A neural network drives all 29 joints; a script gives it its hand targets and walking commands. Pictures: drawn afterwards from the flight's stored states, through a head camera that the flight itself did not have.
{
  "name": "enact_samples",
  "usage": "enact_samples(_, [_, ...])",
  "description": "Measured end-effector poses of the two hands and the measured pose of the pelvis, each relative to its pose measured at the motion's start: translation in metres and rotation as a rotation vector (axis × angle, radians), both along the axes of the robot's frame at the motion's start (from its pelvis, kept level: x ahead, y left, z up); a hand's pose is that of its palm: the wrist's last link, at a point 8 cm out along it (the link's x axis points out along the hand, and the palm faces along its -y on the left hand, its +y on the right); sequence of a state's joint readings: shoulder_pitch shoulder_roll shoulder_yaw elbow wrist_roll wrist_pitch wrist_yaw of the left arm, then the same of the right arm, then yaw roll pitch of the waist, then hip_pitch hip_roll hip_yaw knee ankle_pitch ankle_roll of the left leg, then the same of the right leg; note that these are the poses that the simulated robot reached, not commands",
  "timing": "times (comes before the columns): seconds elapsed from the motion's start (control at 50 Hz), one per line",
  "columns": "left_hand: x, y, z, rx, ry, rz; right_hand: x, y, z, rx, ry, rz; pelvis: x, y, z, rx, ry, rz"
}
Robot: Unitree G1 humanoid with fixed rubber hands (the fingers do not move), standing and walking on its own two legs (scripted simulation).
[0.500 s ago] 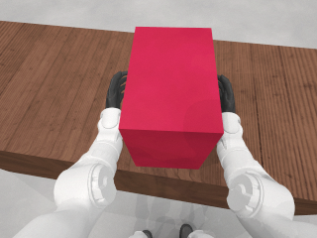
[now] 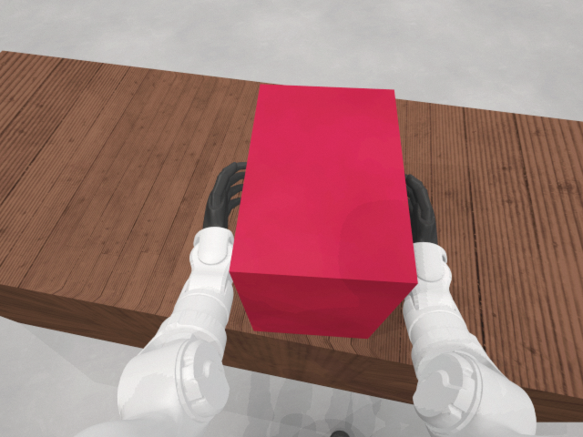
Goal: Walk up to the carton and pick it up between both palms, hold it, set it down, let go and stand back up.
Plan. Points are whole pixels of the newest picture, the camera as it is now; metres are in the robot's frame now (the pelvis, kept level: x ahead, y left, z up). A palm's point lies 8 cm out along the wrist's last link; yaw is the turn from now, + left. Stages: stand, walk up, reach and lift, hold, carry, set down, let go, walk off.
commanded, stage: reach and lift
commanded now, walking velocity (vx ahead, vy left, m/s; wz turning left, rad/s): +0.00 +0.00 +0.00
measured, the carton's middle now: (317, 220) +0.43 -0.01 -0.03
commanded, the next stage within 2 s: none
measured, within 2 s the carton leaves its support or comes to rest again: neither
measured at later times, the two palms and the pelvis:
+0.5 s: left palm (219, 218) +0.41 +0.13 +0.01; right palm (420, 231) +0.39 -0.15 +0.01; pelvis +0.00 +0.00 +0.00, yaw +1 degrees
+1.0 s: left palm (220, 218) +0.41 +0.13 +0.01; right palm (419, 230) +0.39 -0.15 +0.01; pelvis +0.00 +0.00 +0.00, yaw +0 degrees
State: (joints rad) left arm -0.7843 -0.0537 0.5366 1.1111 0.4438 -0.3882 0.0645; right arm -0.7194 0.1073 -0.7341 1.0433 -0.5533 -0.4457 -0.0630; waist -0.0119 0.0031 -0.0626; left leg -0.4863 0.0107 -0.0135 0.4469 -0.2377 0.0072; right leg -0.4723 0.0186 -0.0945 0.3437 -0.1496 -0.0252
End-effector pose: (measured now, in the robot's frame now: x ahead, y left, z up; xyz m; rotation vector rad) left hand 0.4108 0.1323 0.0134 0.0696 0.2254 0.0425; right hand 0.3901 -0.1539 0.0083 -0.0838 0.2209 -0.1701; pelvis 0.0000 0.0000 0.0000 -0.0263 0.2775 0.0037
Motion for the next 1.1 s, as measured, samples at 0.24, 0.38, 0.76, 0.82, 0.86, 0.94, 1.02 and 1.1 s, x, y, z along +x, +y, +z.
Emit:
enact_samples(0.24, [-0.0003, 0.0001, 0.0000, 0.003, 0.002, -0.001, 0.0000, -0.0002, 0.0002, -0.004, 0.000, 0.000, 0.0016, -0.0016, 0.0012, 0.003, -0.002, 0.007])
enact_samples(0.38, [-0.0004, 0.0001, -0.0001, 0.002, 0.002, 0.000, 0.0000, -0.0002, 0.0003, -0.007, 0.000, 0.000, 0.0018, -0.0015, 0.0016, 0.003, 0.001, 0.008])
enact_samples(0.76, [0.0004, 0.0000, -0.0005, 0.003, 0.005, 0.007, 0.0014, -0.0006, 0.0001, -0.003, -0.002, 0.004, 0.0022, -0.0005, 0.0005, 0.003, 0.041, 0.006])
enact_samples(0.82, [0.0008, -0.0007, -0.0005, 0.011, 0.007, 0.007, 0.0020, -0.0008, -0.0004, 0.003, -0.004, 0.005, 0.0010, 0.0000, 0.0004, 0.003, 0.045, 0.005])
enact_samples(0.86, [0.0008, -0.0007, -0.0007, 0.008, 0.008, 0.008, 0.0020, -0.0008, -0.0006, 0.003, -0.008, 0.004, -0.0002, 0.0001, 0.0004, 0.003, 0.046, 0.002])
enact_samples(0.94, [0.0005, -0.0007, -0.0011, 0.000, 0.008, 0.013, 0.0018, -0.0008, -0.0008, -0.002, -0.016, 0.003, -0.0021, 0.0000, 0.0002, 0.005, 0.056, 0.002])
enact_samples(1.02, [-0.0006, -0.0001, -0.0014, -0.008, 0.006, 0.024, 0.0022, -0.0002, -0.0007, -0.013, -0.031, 0.008, -0.0040, -0.0004, -0.0004, 0.005, 0.072, 0.001])
enact_samples(1.1, [-0.0018, 0.0006, -0.0013, -0.017, 0.000, 0.034, 0.0022, 0.0007, -0.0001, -0.019, -0.043, 0.010, -0.0058, -0.0008, -0.0010, 0.005, 0.084, 0.003])
